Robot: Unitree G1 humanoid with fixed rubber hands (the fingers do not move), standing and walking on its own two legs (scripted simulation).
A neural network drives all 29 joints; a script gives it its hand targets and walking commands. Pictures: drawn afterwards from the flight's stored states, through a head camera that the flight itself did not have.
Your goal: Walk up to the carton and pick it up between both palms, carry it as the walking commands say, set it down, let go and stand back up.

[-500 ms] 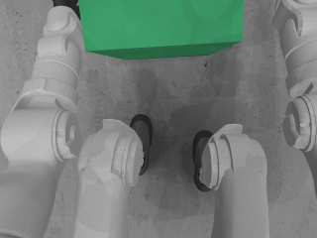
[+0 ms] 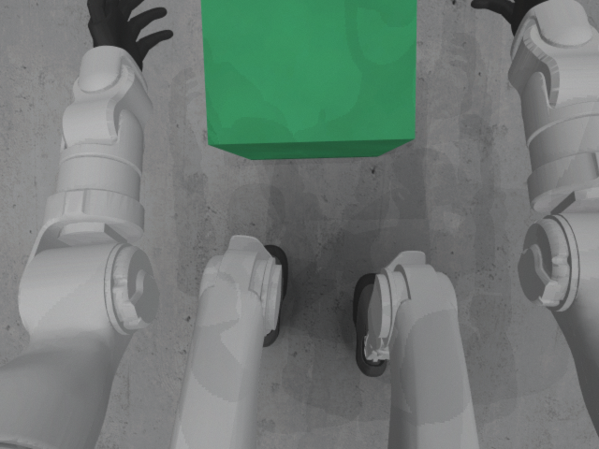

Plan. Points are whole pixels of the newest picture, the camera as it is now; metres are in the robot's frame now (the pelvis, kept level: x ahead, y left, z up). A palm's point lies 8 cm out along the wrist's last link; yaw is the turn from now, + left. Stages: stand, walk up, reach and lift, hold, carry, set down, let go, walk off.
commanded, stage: set down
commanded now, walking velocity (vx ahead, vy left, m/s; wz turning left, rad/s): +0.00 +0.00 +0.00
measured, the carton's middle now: (310, 67) +0.57 +0.05 -0.30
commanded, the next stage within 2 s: let go in 0.86 s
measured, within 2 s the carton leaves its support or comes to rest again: neither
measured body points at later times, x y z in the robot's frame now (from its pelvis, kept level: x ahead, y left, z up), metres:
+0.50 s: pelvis +0.02 +0.01 +0.14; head +0.34 +0.02 +0.45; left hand +0.53 +0.26 +0.04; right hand +0.59 -0.17 +0.04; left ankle +0.12 +0.12 -0.40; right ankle +0.08 -0.10 -0.40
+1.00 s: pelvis +0.04 +0.01 +0.24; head +0.35 +0.02 +0.57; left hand +0.51 +0.25 +0.12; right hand +0.57 -0.18 +0.12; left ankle +0.12 +0.12 -0.40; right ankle +0.08 -0.10 -0.40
